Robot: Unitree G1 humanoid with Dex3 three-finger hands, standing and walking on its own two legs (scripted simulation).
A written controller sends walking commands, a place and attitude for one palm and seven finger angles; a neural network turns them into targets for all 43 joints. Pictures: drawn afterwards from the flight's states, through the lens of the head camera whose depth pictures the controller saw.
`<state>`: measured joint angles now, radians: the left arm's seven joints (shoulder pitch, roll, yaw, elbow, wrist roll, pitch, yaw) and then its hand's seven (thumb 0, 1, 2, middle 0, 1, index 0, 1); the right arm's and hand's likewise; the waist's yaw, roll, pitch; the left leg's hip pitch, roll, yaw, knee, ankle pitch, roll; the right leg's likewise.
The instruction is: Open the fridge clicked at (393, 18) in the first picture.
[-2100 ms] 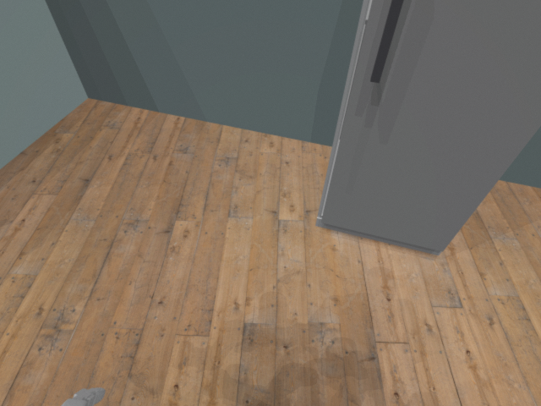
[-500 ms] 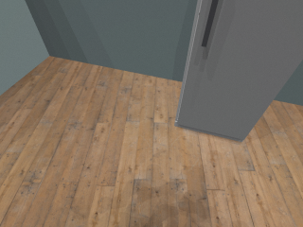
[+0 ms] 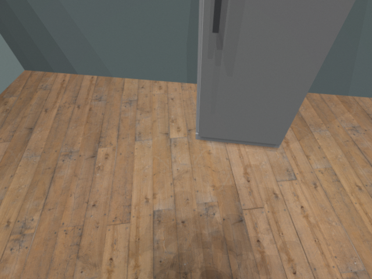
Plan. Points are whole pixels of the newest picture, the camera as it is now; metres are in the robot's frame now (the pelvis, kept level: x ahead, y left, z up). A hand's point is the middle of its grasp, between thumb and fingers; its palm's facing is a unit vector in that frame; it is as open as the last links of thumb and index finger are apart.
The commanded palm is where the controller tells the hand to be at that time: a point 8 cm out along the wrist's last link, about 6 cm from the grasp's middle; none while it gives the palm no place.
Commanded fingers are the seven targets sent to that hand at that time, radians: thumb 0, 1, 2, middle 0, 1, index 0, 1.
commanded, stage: walk to a spot facing it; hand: left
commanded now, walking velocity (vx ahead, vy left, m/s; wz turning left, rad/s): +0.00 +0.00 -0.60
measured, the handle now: out of the picture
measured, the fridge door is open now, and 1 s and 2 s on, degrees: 0 0 0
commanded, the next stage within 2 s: turn to face it in 1.14 s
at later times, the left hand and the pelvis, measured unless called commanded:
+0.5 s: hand out of the picture +0.10 +0.24 -0.15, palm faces -0.18 -0.96 -0.21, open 7.4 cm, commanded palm none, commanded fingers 0.00 0.90 0.90 -0.20 -0.30 -0.20 -0.30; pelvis -0.02 +0.05 +0.02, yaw -15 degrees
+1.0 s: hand (190, 213) +0.31 +0.02 -0.16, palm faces -0.61 -0.78 -0.15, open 7.4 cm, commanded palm none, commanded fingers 0.00 0.90 0.90 -0.20 -0.30 -0.20 -0.30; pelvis +0.07 -0.03 +0.00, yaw -34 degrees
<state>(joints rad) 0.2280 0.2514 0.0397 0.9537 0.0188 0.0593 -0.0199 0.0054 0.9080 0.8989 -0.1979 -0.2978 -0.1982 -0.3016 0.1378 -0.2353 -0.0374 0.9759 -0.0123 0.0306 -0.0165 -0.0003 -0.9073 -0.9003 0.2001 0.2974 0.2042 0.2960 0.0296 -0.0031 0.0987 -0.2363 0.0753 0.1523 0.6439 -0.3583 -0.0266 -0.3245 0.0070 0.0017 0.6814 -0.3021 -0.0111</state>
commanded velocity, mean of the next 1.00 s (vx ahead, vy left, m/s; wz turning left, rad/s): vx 0.17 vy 0.00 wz -0.60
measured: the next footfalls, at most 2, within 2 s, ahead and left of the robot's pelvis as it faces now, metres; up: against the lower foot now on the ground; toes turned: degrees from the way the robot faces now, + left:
left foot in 0.42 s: +0.01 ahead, +0.15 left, +0.00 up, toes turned -13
right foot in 0.94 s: +0.10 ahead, -0.17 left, +0.00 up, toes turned -40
